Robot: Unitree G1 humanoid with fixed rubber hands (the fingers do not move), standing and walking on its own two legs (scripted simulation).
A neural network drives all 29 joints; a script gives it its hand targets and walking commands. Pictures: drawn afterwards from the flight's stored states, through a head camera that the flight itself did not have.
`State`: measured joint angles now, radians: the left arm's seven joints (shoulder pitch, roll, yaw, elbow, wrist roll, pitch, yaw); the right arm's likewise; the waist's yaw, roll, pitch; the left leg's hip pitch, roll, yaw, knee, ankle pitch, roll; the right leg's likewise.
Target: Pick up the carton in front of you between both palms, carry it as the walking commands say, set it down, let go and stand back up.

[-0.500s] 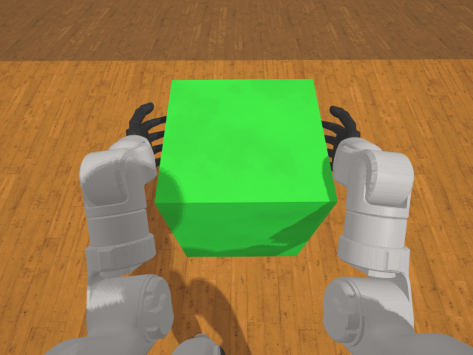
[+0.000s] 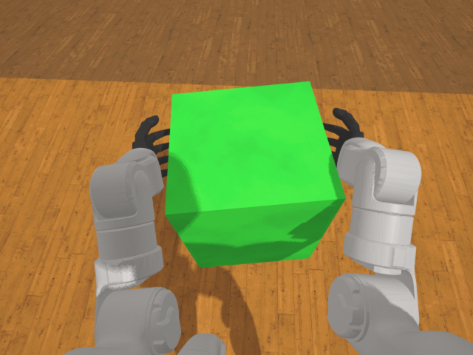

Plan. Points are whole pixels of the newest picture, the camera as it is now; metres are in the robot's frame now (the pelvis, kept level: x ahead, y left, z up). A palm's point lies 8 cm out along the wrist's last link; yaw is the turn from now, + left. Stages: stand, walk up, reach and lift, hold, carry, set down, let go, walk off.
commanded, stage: carry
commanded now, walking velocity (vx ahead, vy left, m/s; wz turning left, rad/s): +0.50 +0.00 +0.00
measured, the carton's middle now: (248, 185) +0.37 +0.03 +0.08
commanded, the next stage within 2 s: none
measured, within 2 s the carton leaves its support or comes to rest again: neither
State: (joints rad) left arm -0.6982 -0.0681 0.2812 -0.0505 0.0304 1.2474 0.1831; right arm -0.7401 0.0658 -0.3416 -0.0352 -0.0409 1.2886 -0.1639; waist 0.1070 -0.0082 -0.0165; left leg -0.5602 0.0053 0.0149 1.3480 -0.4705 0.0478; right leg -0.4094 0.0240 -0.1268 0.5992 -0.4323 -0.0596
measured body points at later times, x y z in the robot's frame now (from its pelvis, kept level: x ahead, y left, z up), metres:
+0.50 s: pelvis +0.32 +0.04 +0.06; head +0.35 +0.04 +0.50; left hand +0.71 +0.14 +0.20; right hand +0.67 -0.16 +0.20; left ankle +0.28 +0.12 -0.68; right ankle +0.40 -0.08 -0.61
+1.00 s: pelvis +0.65 +0.04 +0.09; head +0.65 +0.04 +0.54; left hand +1.03 +0.20 +0.26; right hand +1.02 -0.10 +0.26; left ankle +0.75 +0.13 -0.60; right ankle +0.52 -0.07 -0.61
